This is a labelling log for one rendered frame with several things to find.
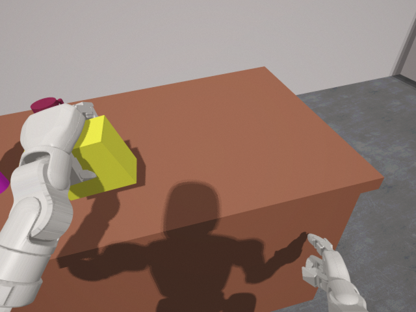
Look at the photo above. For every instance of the right robot forearm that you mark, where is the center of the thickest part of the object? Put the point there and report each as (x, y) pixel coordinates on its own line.
(343, 296)

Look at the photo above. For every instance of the left robot hand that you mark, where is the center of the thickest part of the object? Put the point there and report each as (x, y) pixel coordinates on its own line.
(60, 127)

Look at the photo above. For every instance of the right robot hand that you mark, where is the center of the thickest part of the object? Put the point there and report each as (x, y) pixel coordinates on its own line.
(319, 272)

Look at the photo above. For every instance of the table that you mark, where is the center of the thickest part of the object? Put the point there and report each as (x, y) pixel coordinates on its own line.
(233, 172)

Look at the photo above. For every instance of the left robot forearm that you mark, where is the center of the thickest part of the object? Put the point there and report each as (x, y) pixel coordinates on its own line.
(40, 215)

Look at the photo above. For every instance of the sponge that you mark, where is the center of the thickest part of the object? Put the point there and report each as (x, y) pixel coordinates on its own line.
(100, 149)

